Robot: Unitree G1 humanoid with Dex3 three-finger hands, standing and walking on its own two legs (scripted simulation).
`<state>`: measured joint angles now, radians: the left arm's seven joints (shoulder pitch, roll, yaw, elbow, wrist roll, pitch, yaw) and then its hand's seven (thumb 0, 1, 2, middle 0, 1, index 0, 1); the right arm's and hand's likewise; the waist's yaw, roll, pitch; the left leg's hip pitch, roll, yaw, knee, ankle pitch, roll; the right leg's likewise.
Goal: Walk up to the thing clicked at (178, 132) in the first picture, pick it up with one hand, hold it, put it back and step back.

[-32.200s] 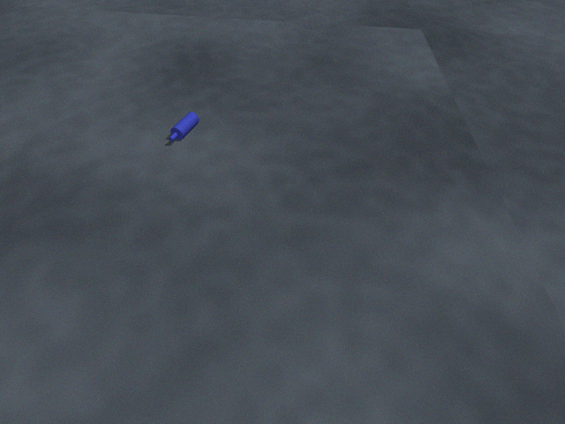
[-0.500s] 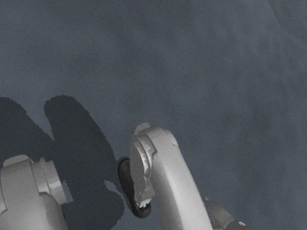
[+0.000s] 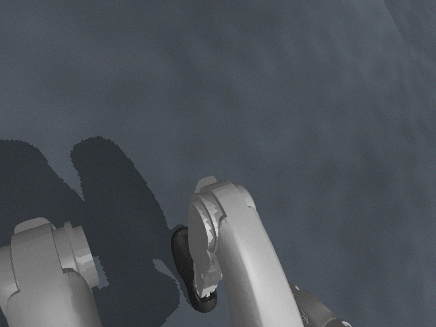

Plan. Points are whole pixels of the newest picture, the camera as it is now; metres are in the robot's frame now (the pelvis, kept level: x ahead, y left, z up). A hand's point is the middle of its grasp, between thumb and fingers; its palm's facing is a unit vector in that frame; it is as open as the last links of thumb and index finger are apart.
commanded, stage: withdraw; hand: left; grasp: from above
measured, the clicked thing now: out of the picture +0.44 +0.41 -0.26
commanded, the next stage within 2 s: home in 0.74 s
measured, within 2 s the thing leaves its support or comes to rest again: neither
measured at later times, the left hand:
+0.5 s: hand out of the picture +0.41 +0.38 -0.05, palm faces -0.50 -0.15 -0.85, open 14.1 cm
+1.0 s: hand out of the picture +0.44 +0.39 -0.11, palm faces -0.34 -0.09 -0.93, open 13.3 cm
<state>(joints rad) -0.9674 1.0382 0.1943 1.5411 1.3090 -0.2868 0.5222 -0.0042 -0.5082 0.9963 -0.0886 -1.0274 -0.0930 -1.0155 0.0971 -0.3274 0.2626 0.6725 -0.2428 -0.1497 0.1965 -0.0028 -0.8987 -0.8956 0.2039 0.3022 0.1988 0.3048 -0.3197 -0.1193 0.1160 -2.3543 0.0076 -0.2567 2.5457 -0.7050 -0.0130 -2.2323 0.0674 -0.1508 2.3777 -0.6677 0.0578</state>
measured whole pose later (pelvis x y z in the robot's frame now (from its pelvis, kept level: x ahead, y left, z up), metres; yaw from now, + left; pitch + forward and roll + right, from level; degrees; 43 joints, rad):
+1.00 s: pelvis -0.01 +0.00 +0.02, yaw +5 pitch +33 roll -10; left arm -1.00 0.91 0.15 1.38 1.26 -0.23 0.33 0.00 -0.38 0.93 -0.20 -0.90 -0.19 -0.89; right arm 0.18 -0.26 0.13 0.70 -0.14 -0.01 0.12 0.00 -0.89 -0.89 0.20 0.30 0.20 0.30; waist -0.26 -0.01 -0.02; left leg -2.36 0.00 -0.15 2.41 -0.64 0.01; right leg -2.25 0.03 -0.07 2.31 -0.65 0.06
